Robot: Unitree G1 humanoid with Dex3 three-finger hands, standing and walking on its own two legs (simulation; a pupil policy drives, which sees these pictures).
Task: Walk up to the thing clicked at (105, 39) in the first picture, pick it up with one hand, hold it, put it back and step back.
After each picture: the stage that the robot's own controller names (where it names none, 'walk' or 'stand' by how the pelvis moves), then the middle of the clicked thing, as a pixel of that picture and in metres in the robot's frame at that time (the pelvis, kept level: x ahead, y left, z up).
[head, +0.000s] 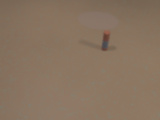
stand; (105, 41) +1.35 -0.22 -0.65
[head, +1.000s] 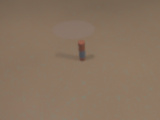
walk; (82, 51) +1.23 +0.13 -0.63
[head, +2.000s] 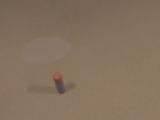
walk; (59, 83) +0.75 +0.28 -0.65
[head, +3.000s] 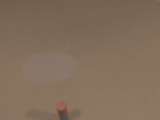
walk; (63, 113) +0.51 +0.21 -0.65
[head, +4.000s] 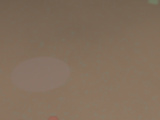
stand; out of the picture +0.40 +0.21 -0.65
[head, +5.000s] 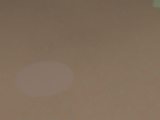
stand; out of the picture +0.39 +0.21 -0.65
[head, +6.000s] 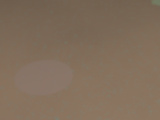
stand; out of the picture +0.39 +0.21 -0.66
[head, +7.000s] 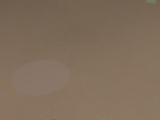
stand; out of the picture +0.39 +0.23 -0.66
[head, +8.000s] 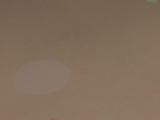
stand; out of the picture +0.40 +0.23 -0.66
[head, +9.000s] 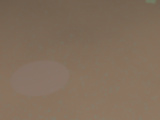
stand; out of the picture +0.39 +0.23 -0.66
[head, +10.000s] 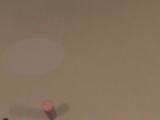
go down; (50, 110) +0.42 +0.22 -0.62
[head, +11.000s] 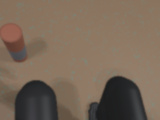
go down; (16, 46) +0.48 +0.25 -0.23
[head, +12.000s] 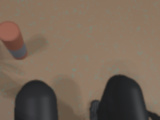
close in; (15, 44) +0.48 +0.24 -0.23
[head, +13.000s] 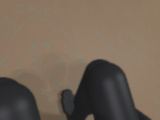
close in; out of the picture +0.47 +0.28 -0.17
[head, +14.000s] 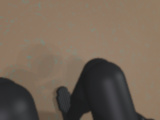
lift; out of the picture +0.46 +0.29 -0.17
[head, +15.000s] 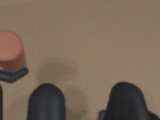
lift; (12, 60) +0.37 +0.25 -0.03
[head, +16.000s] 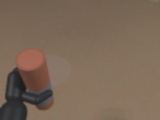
hold; (38, 84) +0.31 +0.16 +0.09
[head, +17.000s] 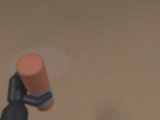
hold; (39, 87) +0.32 +0.17 +0.04
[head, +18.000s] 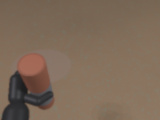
crouch; (39, 86) +0.32 +0.16 +0.05
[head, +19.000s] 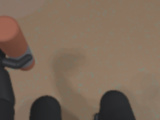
crouch; (17, 49) +0.44 +0.20 -0.05
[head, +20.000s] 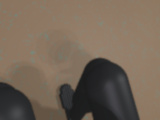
lower; out of the picture +0.46 +0.28 -0.18
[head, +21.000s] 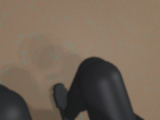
lower; out of the picture +0.47 +0.29 -0.17
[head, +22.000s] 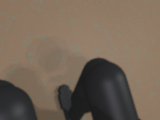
lower; out of the picture +0.46 +0.28 -0.17
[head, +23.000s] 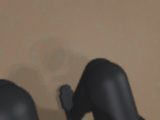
lower; out of the picture +0.45 +0.28 -0.17
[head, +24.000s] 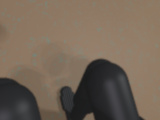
loosen; out of the picture +0.45 +0.25 -0.16
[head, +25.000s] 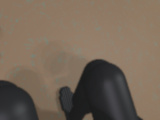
withdraw; out of the picture +0.46 +0.26 -0.18
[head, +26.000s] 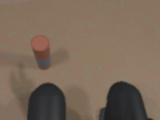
walk; (42, 55) +0.49 +0.19 -0.25
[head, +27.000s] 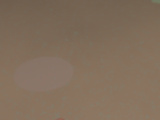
stand; out of the picture +0.40 +0.16 -0.59
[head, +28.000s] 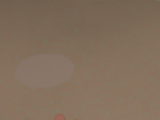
stand; out of the picture +0.42 +0.17 -0.60
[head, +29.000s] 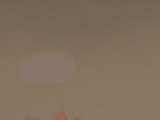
stand; out of the picture +0.41 +0.17 -0.61
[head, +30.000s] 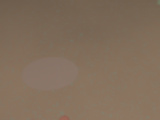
walk; out of the picture +0.42 +0.17 -0.65
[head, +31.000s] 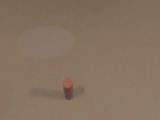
walk; (68, 90) +0.55 +0.12 -0.63
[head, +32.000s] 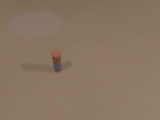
walk; (56, 61) +0.81 +0.21 -0.64
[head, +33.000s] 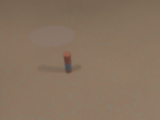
stand; (67, 62) +1.03 +0.20 -0.64
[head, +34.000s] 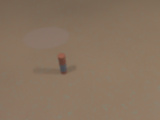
stand; (62, 64) +1.03 +0.23 -0.66
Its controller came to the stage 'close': yes
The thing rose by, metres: 0.68
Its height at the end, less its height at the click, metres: +0.00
